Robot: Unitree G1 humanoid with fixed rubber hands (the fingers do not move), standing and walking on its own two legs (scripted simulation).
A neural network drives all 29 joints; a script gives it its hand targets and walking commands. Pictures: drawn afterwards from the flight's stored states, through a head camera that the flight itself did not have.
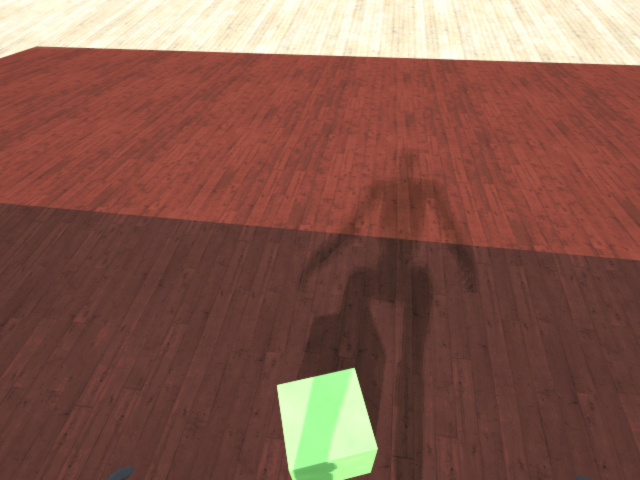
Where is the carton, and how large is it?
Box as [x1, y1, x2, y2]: [277, 368, 377, 479]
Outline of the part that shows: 354,368 277,385 288,467 292,479 343,479 370,472 377,448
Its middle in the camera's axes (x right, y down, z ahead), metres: +0.02 +0.53 +1.05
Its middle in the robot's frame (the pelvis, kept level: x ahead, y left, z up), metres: +0.37 +0.05 -0.66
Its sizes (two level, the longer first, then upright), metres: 0.210 0.200 0.250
